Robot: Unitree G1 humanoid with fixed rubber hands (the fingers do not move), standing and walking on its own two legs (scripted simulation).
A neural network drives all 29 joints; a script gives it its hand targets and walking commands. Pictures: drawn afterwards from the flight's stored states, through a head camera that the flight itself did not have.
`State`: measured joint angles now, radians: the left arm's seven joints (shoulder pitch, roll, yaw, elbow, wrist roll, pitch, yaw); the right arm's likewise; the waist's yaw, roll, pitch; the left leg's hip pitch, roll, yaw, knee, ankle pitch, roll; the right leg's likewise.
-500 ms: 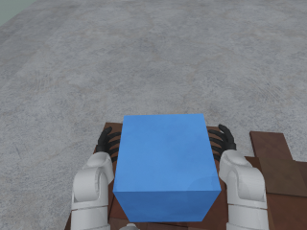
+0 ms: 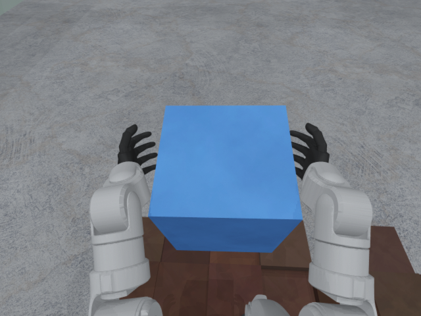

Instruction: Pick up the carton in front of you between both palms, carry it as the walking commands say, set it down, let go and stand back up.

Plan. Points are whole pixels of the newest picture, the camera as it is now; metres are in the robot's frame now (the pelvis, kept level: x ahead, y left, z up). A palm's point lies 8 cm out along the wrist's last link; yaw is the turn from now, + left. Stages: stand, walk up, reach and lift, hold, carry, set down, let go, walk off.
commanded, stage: carry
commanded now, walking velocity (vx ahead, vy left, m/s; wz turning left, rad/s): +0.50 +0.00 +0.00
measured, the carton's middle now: (224, 186) +0.36 -0.02 +0.06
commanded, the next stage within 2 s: none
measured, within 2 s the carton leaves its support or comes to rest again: neither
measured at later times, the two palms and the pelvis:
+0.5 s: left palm (134, 57) +0.68 +0.19 +0.16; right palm (257, 51) +0.69 -0.12 +0.16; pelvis +0.34 +0.03 +0.00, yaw +0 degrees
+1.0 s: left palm (159, 36) +1.01 +0.17 +0.07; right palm (243, 35) +1.02 -0.14 +0.06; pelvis +0.68 +0.01 -0.03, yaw -1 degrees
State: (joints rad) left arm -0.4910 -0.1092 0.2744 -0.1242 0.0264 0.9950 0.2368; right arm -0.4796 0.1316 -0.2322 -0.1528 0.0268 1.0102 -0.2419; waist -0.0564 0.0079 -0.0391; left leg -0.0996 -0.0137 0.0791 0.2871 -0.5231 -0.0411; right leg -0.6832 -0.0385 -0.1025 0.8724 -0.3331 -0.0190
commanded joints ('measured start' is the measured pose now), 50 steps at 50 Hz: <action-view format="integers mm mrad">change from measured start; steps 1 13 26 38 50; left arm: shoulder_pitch -544 -809 -620 -562 -483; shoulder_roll -587 -789 -651 -827 -809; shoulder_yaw -525 -666 -542 -532 -628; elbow -51 -127 32 88 54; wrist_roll -128 -294 -147 -64 -147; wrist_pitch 40 68 128 15 -40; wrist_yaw -3 -69 -17 -50 -67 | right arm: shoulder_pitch -553 -672 -592 -653 -521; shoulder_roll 570 669 533 824 776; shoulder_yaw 536 419 402 599 533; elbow -56 4 81 31 71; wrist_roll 155 52 46 151 44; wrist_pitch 23 61 109 -12 -48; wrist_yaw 24 26 20 96 50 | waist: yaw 26 126 20 -26 141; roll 142 -70 270 113 -59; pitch -255 -388 -461 -346 -447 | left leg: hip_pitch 162 -522 387 256 -667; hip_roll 216 39 393 170 20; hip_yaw -95 -95 -614 -179 -125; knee -56 776 173 126 1007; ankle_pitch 517 80 828 943 72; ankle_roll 157 89 276 194 96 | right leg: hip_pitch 88 680 -11 -10 902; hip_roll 36 -201 129 62 -257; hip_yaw -91 448 56 5 523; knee -113 -477 357 -216 -457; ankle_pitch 48 276 -200 242 454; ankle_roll -12 -249 -9 -7 -261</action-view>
